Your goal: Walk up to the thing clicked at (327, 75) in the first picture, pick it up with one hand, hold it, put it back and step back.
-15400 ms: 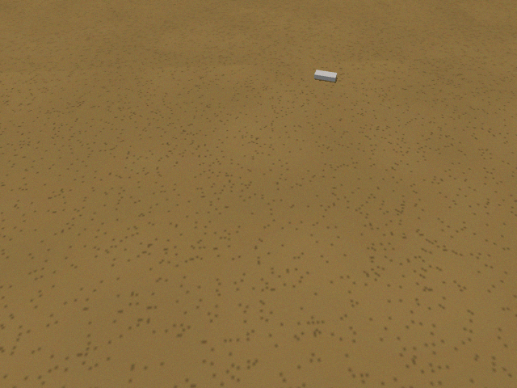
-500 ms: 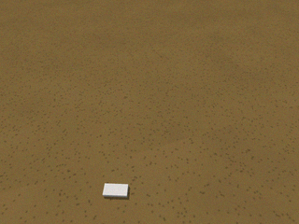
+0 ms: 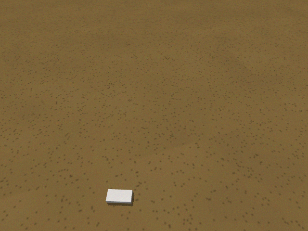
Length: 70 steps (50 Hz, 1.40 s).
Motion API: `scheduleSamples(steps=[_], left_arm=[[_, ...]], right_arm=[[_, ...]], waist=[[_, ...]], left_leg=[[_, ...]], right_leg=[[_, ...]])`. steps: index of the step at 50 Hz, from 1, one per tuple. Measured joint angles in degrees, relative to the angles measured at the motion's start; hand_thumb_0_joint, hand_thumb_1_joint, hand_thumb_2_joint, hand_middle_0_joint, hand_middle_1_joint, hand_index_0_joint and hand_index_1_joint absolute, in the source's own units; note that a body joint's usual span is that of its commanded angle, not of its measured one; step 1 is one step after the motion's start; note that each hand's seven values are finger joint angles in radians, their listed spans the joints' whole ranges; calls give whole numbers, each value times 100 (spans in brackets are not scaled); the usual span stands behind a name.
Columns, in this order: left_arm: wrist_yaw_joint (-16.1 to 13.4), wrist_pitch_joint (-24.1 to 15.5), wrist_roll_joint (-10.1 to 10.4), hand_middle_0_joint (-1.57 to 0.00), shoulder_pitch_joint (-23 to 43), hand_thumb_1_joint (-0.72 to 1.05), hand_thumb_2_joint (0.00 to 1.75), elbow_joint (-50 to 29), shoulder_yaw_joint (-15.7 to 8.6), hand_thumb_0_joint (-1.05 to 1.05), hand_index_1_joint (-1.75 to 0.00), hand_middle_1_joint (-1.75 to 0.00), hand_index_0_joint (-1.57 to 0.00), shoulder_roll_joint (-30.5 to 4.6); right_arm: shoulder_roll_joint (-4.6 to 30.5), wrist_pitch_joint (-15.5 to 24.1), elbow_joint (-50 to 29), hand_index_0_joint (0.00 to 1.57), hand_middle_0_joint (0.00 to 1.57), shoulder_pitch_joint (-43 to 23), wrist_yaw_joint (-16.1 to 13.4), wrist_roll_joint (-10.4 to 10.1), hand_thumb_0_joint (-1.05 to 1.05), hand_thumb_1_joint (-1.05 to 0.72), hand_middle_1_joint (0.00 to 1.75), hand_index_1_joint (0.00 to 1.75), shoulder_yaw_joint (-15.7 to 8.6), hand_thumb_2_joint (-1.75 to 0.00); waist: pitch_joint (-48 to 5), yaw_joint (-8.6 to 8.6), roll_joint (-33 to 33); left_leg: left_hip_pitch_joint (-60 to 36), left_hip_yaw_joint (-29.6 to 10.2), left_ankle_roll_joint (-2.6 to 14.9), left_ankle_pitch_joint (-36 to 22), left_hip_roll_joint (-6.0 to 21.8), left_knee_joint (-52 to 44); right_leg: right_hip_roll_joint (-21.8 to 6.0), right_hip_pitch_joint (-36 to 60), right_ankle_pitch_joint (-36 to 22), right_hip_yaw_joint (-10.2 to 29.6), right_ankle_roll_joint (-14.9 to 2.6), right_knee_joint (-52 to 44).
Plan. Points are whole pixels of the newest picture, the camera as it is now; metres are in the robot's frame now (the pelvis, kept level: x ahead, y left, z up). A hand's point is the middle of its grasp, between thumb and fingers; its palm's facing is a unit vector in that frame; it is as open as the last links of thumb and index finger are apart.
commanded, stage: stand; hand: left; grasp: from above
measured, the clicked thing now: (119, 196) +0.44 +0.26 -0.77
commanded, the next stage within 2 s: rise first in 0.36 s
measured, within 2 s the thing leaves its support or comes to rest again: neither
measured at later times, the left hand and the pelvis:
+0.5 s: hand out of the picture +0.08 +0.25 -0.16, palm faces -0.01 -0.94 -0.34, open 7.4 cm; pelvis +0.00 +0.00 +0.00, yaw +0 degrees
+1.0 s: hand out of the picture +0.13 +0.27 -0.20, palm faces -0.09 -0.91 -0.41, open 13.5 cm; pelvis -0.01 +0.01 -0.06, yaw +1 degrees
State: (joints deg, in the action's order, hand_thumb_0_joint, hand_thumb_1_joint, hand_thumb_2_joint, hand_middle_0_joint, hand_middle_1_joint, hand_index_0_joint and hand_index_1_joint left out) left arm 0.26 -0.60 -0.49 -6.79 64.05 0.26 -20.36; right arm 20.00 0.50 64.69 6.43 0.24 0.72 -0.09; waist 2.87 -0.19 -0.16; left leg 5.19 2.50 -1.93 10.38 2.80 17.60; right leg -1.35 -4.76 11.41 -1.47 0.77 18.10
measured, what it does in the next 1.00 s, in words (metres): lowers itself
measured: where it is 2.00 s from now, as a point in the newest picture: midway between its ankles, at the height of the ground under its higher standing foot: outside the picture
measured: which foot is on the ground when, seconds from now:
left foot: down 0.00-1.00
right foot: down 0.00-1.00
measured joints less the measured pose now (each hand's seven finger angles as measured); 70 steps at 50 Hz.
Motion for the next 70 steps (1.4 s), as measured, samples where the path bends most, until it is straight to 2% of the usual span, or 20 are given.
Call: scheduleSamples(steps=[24,27,29,32,35,41,45,49,58,64,67,70], left_arm=[[1,6,1,-20,-19,90,90,-7,-13,0,-30,-30,-20,7],[-73,-61,113,-20,117,86,92,-345,-178,0,-34,-33,-19,124],[-38,-96,8,-19,474,79,94,-257,-372,1,-40,-39,-18,179],[95,-80,-335,-17,935,66,95,-132,-643,0,-53,-53,-17,126],[132,-3,-600,-14,992,48,96,-391,-829,0,-68,-69,-14,95],[13,459,-855,-7,628,7,98,-1103,-846,0,-91,-92,-9,166],[-32,631,-951,-6,400,-18,100,-1460,-844,0,-99,-100,-7,210],[-42,657,-1080,-6,137,-35,101,-1973,-838,0,-103,-103,-6,253],[-85,954,-1441,-7,-465,-53,104,-3157,-741,-1,-105,-103,-5,292],[-94,1164,-1545,-8,-777,-57,103,-3772,-689,-1,-105,-103,-6,249],[-107,1175,-1661,-8,-781,-57,102,-3868,-658,-1,-105,-103,-7,199],[-127,1051,-1876,-8,-557,-58,101,-3677,-667,-1,-105,-104,-7,104]], right_arm=[[7,-5,-14,20,20,6,-6,1,0,-91,30,30,-3,-90],[-31,89,-766,20,20,299,-164,-256,1,-92,30,30,6,-90],[-121,147,-1149,20,20,407,-214,-314,1,-92,30,30,-16,-90],[-329,186,-1549,20,20,480,-213,-254,1,-91,30,30,-81,-90],[-506,203,-1880,20,20,608,-176,-210,1,-91,30,30,-137,-90],[-642,176,-2343,20,20,836,-127,-226,1,-89,30,30,-149,-89],[-637,280,-2566,20,20,851,-113,-195,1,-87,30,30,-173,-89],[-608,400,-2738,20,20,792,-123,-159,1,-86,30,30,-225,-89],[-624,571,-3070,20,20,550,-143,-125,1,-86,30,30,-235,-89],[-674,698,-3278,20,20,453,-113,-95,1,-89,30,30,-171,-90],[-675,767,-3362,20,20,411,-112,-83,1,-90,30,30,-138,-90],[-647,868,-3407,20,20,355,-104,-70,1,-90,30,30,-107,-90]], waist=[[1,3,2],[20,-25,24],[45,-32,23],[-23,-66,-41],[-133,-98,-83],[-338,-174,-30],[-472,-174,-13],[-595,-139,-16],[-807,-110,-9],[-925,-124,11],[-972,-135,37],[-1048,-142,40]], left_leg=[[-18,-6,-2,7,8,5],[411,-89,26,104,-15,351],[758,-137,36,171,-21,618],[1336,-153,26,308,-12,1070],[1752,-125,29,482,2,1472],[2208,-116,68,758,-7,1998],[2695,-125,95,1032,-10,2574],[3259,-155,114,1338,-5,3242],[4226,-250,131,1808,28,4315],[4775,-316,125,1991,41,4823],[5094,-357,122,2074,38,5104],[5560,-390,121,2175,33,5488]], right_leg=[[8,34,-9,-6,-2,-27],[-25,-351,107,-75,-3,302],[-37,-674,184,-110,-9,557],[-43,-1262,338,-104,-19,1032],[-43,-1697,498,-57,-20,1439],[-67,-2125,729,-26,23,1896],[-87,-2593,981,-9,54,2433],[-100,-3128,1269,-7,81,3058],[-88,-4025,1705,-43,102,4035],[-82,-4542,1890,-77,98,4518],[-87,-4846,1985,-100,92,4799],[-96,-5308,2107,-107,83,5200]])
